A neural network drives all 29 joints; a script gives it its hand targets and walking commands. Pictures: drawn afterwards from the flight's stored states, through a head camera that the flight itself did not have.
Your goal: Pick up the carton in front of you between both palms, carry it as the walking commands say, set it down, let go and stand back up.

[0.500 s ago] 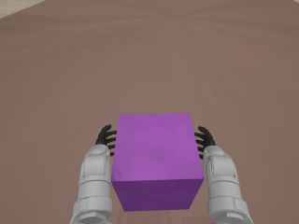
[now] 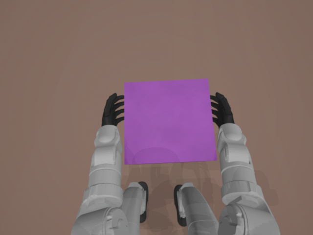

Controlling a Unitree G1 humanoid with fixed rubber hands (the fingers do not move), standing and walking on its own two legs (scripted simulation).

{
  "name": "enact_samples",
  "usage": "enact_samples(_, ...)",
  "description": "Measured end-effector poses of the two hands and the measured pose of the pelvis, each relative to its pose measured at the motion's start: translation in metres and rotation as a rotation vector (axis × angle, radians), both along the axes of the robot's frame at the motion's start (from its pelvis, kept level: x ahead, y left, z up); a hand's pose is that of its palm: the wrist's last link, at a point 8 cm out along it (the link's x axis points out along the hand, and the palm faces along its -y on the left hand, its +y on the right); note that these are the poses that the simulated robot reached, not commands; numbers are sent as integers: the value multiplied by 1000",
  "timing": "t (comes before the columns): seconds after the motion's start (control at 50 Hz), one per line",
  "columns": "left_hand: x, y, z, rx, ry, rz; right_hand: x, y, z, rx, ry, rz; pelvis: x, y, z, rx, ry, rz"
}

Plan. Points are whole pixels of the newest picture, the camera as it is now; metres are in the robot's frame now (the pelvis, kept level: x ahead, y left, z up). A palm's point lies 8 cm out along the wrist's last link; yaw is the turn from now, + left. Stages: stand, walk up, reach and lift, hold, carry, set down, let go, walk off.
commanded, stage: set down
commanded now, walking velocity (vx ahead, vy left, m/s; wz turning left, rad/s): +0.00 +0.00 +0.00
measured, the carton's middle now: (166, 128) +0.38 -0.02 -0.15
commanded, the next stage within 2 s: none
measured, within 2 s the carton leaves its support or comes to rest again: rests again in 2.00 s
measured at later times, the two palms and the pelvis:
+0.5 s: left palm (124, 122) +0.42 +0.12 -0.21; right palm (212, 120) +0.42 -0.18 -0.21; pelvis -0.02 +0.00 -0.13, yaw +1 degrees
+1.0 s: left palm (135, 126) +0.45 +0.10 -0.38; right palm (205, 123) +0.45 -0.19 -0.38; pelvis -0.04 +0.00 -0.26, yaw +2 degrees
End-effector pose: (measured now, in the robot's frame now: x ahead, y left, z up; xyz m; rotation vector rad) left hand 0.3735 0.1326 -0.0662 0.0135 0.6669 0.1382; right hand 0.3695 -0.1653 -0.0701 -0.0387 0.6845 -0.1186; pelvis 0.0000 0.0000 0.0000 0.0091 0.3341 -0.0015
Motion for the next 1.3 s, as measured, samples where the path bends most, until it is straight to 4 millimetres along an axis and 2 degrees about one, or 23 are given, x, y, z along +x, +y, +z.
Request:
enact_samples(0.08, 8, -2, -33, -20, -40, 22, 10, -2, -33, 20, -39, -6, 0, -2, -25, 2, 135, 4)
enact_samples(0.16, 17, -4, -53, -42, -65, 38, 20, -4, -53, 38, -63, -16, 0, -4, -48, 2, 226, 7)
enact_samples(0.34, 34, -7, -92, -53, -35, 47, 36, -7, -92, 50, -33, -25, -5, -6, -93, -1, 321, 13)
enact_samples(0.54, 45, -13, -158, -47, -19, 40, 49, -13, -157, 36, -17, -16, -19, -4, -146, -2, 405, 17)
enact_samples(0.82, 61, -22, -253, -54, -12, 45, 68, -22, -249, 24, -9, -2, -38, -1, -221, 2, 449, 19)
enact_samples(1.22, 84, -33, -382, -35, 35, 46, 96, -34, -379, 10, 38, 28, -49, -8, -305, 18, 429, 19)
enact_samples(1.3, 97, -35, -394, -23, 43, 36, 100, -36, -402, 12, 47, 31, -48, -9, -319, 24, 412, 20)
